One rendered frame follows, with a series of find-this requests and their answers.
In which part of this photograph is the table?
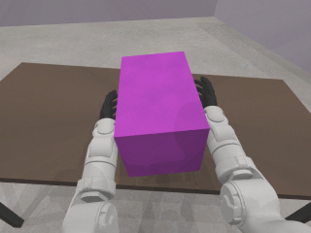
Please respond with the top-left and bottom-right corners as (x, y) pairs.
(0, 62), (311, 228)

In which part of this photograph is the robot right upper arm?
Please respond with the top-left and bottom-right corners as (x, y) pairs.
(220, 179), (311, 233)

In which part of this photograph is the left robot forearm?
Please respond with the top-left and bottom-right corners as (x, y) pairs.
(61, 117), (118, 233)

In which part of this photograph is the right robot forearm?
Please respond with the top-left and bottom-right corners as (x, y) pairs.
(203, 106), (281, 212)

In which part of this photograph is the left robot hand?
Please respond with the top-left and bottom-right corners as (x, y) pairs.
(99, 89), (118, 120)

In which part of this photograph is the robot left upper arm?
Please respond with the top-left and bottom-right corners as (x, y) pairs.
(62, 201), (120, 233)

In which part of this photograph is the carton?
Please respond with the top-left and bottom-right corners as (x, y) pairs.
(114, 51), (210, 178)

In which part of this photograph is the right robot hand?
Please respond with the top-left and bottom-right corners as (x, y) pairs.
(193, 76), (218, 109)

